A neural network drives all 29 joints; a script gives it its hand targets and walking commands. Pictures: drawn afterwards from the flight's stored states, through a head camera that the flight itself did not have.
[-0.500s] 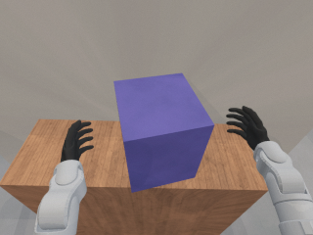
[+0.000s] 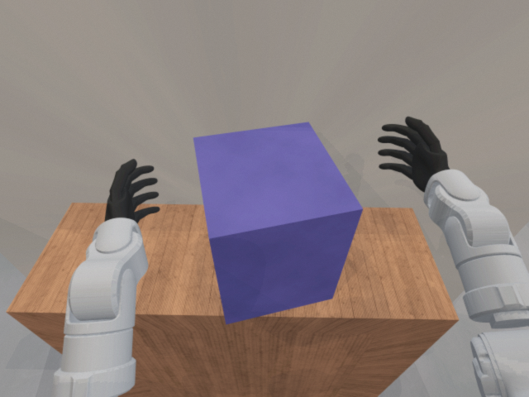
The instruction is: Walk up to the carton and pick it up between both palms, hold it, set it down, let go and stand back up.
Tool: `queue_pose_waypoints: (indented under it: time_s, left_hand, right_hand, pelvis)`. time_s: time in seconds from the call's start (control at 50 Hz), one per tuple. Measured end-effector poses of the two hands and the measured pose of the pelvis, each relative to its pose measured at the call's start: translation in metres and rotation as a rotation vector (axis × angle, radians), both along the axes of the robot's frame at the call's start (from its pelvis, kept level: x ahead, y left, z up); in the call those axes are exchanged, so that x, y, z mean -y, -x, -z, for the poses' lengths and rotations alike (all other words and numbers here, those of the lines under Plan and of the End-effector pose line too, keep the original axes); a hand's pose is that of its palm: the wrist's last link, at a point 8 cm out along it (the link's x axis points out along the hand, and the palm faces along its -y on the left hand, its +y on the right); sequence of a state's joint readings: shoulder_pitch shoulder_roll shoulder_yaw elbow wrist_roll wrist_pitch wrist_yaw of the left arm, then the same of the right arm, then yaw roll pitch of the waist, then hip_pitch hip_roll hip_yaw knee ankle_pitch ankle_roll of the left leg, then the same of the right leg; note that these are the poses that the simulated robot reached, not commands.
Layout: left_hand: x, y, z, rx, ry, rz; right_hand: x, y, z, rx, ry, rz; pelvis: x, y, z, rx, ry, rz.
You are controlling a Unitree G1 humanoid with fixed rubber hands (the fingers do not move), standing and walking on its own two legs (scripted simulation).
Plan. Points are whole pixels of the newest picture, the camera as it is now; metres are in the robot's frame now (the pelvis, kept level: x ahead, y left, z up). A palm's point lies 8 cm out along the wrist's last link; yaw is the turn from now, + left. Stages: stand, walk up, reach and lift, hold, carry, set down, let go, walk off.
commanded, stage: reach and lift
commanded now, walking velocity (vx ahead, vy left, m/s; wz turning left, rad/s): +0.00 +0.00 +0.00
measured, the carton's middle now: (267, 223) +0.40 +0.00 +0.04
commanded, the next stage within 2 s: none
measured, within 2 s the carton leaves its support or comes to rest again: neither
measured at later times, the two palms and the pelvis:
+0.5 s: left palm (122, 172) +0.37 +0.20 +0.19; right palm (416, 117) +0.44 -0.22 +0.23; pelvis +0.01 +0.00 +0.00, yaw +0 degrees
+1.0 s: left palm (137, 195) +0.40 +0.20 +0.12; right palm (386, 160) +0.45 -0.20 +0.14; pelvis +0.00 +0.00 +0.00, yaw +0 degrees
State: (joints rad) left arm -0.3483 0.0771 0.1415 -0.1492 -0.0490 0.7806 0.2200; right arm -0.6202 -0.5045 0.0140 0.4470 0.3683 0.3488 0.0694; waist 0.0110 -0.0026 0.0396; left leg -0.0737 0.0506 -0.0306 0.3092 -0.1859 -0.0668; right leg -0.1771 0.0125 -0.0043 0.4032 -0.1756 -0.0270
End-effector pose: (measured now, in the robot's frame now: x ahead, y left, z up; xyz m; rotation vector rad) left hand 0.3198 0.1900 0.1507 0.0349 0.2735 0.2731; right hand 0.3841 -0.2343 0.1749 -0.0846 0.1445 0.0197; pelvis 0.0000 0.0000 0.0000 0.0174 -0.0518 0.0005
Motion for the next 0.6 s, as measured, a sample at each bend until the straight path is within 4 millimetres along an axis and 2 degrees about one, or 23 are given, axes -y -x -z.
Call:
queue_pose_waypoints:
  time_s: [0.08,0.28,0.48,0.6]
  left_hand:
    - [-0.003,-0.006,-0.002,-0.004,0.009,-0.007]
    - [0.003,-0.035,-0.023,0.030,-0.004,0.013]
    - [-0.005,-0.049,-0.034,0.030,-0.021,0.001]
    - [-0.003,-0.059,-0.046,0.043,-0.029,0.005]
  right_hand:
    - [-0.005,-0.013,-0.009,-0.002,-0.001,-0.006]
    - [-0.003,-0.041,-0.034,0.006,-0.012,0.011]
    - [-0.014,-0.058,-0.049,0.011,-0.018,-0.011]
    - [-0.014,-0.058,-0.052,-0.016,-0.025,-0.013]
  pelvis:
    - [0.000,-0.001,0.000,-0.004,0.001,0.000]
    - [-0.001,-0.007,0.000,-0.024,0.002,0.000]
    - [-0.003,-0.009,-0.001,-0.034,0.004,-0.001]
    - [-0.002,-0.007,-0.001,-0.038,0.003,-0.001]
